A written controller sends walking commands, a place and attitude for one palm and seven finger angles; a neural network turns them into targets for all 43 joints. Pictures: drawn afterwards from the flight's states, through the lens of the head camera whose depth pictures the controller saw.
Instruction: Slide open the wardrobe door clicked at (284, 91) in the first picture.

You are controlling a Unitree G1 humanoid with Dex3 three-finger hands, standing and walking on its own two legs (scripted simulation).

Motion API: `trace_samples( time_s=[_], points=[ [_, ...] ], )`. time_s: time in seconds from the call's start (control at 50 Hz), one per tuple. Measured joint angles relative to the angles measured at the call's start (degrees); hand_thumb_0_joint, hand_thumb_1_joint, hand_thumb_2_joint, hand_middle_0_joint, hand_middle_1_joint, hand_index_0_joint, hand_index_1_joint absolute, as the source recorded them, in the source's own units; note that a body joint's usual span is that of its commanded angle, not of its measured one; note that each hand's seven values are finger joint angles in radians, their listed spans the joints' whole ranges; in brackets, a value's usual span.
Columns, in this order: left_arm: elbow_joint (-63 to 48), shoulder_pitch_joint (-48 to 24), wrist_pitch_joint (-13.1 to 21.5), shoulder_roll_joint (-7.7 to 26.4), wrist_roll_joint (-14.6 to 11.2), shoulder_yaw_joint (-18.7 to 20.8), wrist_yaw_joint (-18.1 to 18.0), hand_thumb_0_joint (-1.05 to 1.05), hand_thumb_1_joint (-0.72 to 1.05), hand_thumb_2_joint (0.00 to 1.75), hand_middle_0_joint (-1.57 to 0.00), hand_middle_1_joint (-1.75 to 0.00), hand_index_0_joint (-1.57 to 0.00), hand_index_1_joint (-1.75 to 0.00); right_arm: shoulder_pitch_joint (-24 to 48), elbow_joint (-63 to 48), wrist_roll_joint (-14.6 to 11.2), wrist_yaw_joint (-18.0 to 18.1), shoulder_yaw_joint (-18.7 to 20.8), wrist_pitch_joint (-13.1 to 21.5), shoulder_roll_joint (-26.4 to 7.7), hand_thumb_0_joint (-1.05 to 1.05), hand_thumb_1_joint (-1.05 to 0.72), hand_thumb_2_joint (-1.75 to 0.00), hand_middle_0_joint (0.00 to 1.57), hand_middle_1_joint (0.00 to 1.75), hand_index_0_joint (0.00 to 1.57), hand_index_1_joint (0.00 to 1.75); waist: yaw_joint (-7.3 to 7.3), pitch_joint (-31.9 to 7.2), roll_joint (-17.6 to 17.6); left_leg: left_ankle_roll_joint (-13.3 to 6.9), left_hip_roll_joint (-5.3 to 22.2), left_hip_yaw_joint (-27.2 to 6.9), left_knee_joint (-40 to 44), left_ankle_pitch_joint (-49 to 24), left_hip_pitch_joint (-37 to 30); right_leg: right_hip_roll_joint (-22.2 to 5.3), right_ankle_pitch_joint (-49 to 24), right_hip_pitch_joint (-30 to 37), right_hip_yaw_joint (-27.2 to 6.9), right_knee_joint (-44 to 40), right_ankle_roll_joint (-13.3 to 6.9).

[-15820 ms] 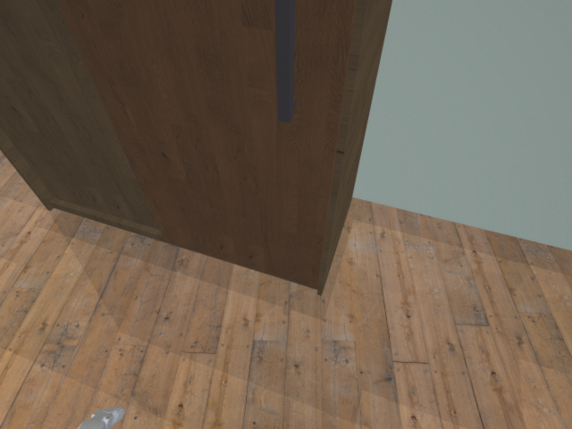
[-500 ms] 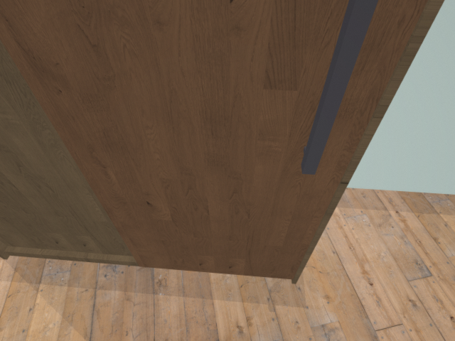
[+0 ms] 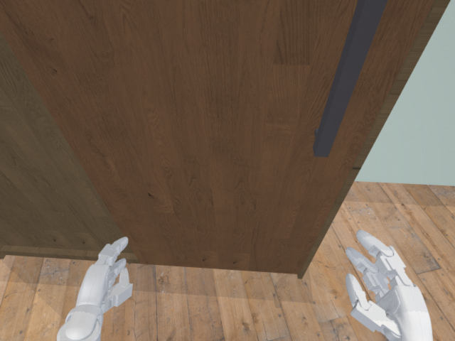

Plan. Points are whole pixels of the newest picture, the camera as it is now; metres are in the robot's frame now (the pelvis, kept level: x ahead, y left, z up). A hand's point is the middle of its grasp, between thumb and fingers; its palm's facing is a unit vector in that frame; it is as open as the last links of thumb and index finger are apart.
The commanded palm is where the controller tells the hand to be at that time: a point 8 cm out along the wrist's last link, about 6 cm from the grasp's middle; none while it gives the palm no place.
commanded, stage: raise the hand with hooked fingers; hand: right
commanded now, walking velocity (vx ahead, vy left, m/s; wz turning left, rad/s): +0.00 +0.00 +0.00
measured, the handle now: (342, 70) +0.48 -0.15 +0.25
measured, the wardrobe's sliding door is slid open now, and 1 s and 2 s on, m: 0.00 0.00 0.00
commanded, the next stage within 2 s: move the hooked fingers beside the handle in 1.74 s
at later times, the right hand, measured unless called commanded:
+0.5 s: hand (424, 262) +0.23 -0.24 +0.12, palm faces +0.07 +1.00 -0.07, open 11.2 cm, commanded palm +0.18 -0.28 +0.14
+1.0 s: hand out of the picture +0.25 -0.29 +0.22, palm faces +0.11 +0.99 -0.10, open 13.7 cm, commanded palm +0.22 -0.33 +0.23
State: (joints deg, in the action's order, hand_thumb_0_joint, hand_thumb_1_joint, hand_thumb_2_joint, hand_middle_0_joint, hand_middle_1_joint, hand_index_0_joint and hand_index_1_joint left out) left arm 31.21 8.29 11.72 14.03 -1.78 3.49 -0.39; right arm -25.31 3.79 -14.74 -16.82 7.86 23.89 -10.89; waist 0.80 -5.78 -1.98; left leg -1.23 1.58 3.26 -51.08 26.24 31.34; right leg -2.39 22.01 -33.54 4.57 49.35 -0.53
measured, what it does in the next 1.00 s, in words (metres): stands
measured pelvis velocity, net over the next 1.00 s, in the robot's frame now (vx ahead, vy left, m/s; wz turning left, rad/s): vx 0.01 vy -0.01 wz -0.05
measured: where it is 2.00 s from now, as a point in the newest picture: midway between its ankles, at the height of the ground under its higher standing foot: outside the picture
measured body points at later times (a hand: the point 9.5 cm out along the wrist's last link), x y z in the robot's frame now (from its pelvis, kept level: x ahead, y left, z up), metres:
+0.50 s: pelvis +0.02 +0.00 +0.02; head +0.03 +0.02 +0.47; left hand +0.18 +0.24 -0.06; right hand +0.22 -0.29 +0.13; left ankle +0.00 +0.10 -0.70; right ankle +0.03 -0.12 -0.70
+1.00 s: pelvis +0.01 -0.01 +0.04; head -0.01 +0.00 +0.49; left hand +0.23 +0.19 -0.01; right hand +0.24 -0.34 +0.22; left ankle +0.00 +0.10 -0.70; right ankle +0.03 -0.12 -0.70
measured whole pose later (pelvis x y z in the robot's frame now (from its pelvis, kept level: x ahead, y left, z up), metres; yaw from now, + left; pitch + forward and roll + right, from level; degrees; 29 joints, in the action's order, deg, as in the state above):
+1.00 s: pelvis +0.01 -0.01 +0.04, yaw -3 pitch -2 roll +1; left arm 35.0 10.6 16.0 13.8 -4.7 -5.0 -6.3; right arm -1.1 -3.1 -21.0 -22.6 24.6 -8.1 -25.6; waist -4.0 -1.6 2.5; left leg -0.3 1.3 6.0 -28.6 17.3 9.0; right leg -1.0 14.7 -14.0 2.2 30.8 -0.9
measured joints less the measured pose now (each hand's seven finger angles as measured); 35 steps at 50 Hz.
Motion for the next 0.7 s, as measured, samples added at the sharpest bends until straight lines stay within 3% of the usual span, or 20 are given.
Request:
trace_samples(
  time_s=[0.08,0.14,0.2,0.24,0.3,0.38,0.5,0.7],
  points=[
    [-3.2,0.1,-0.5,0.5,0.1,0.3,-1.5,0.01,0.91,0.90,-0.20,-0.29,-0.20,-0.30,-6.7,-4.1,-1.2,2.0,2.7,-3.0,-1.1,0.01,-0.59,-0.77,0.23,0.51,0.23,0.51,-2.01,0.3,-0.1,-0.7,-0.7,2.1,-1.1,1.3,0.3,-0.7,1.6,-1.8,-2.2,2.7,1.0],
    [-2.6,0.8,0.4,0.8,0.4,-0.7,-2.3,0.01,0.91,0.90,-0.20,-0.29,-0.20,-0.30,-7.8,-7.7,-2.0,3.0,4.6,-0.2,-2.2,0.02,-0.52,-0.74,0.23,0.55,0.23,0.55,-3.29,0.7,0.6,-1.2,-1.1,4.3,-1.0,1.6,-0.1,-0.9,2.0,-3.0,-4.5,4.1,1.4],
    [-0.1,1.0,1.4,0.6,0.0,-2.5,-2.9,0.01,0.91,0.90,-0.20,-0.29,-0.20,-0.30,-4.1,-8.8,-3.4,0.1,5.7,1.8,-3.4,0.02,-0.45,-0.71,0.23,0.60,0.23,0.60,-3.95,1.4,2.0,-1.5,-1.4,5.9,-0.4,1.5,-0.6,-1.0,2.0,-3.6,-6.2,4.8,1.7],
    [1.6,1.2,1.6,-0.1,-0.5,-3.7,-3.3,0.01,0.90,0.90,-0.20,-0.30,-0.20,-0.30,-0.5,-8.2,-4.1,-2.8,6.0,0.2,-4.4,0.01,-0.40,-0.69,0.23,0.63,0.23,0.63,-3.99,1.8,2.8,-1.6,-1.6,6.1,0.6,1.0,-1.3,-1.1,1.6,-3.1,-6.5,4.2,1.9],
    [3.4,2.0,1.6,-1.4,-1.0,-5.2,-3.8,0.01,0.90,0.90,-0.20,-0.30,-0.20,-0.30,3.6,-6.3,-5.1,-6.0,6.7,-5.4,-6.5,0.01,-0.33,-0.66,0.24,0.67,0.24,0.67,-3.19,2.0,3.8,-1.4,-1.8,5.5,3.0,-0.2,-3.0,-1.2,0.6,-1.0,-5.8,1.6,1.9],
    [4.0,4.4,2.1,-2.6,-1.2,-6.0,-4.1,0.01,0.90,0.90,-0.20,-0.30,-0.20,-0.30,4.7,-5.4,-7.0,-6.1,9.3,-11.6,-8.1,0.01,-0.24,-0.62,0.25,0.73,0.25,0.73,-1.41,1.6,4.4,-0.9,-1.8,3.8,6.9,-2.0,-5.6,-1.2,-0.9,2.7,-3.9,-3.1,1.6],
    [4.7,7.9,4.0,-0.8,-1.6,-5.0,-4.1,0.01,0.90,0.90,-0.20,-0.30,-0.20,-0.30,4.8,-7.2,-8.5,-4.4,12.5,-13.3,-7.9,0.01,-0.10,-0.56,0.26,0.82,0.26,0.82,-1.11,1.5,4.4,-0.2,-1.4,2.4,11.1,-3.7,-8.9,-0.6,-2.4,6.8,-2.3,-7.9,0.9],
    [5.4,6.7,6.4,1.9,-2.2,-4.4,-5.5,0.01,0.90,0.90,-0.20,-0.30,-0.20,-0.30,9.7,-9.7,-7.2,-4.0,12.8,-18.6,-9.8,0.00,0.14,-0.46,0.28,0.97,0.28,0.97,-2.51,2.8,3.6,0.6,-0.7,2.1,15.9,-5.6,-15.2,0.5,-3.9,12.9,-1.9,-12.3,0.0]
  ],
)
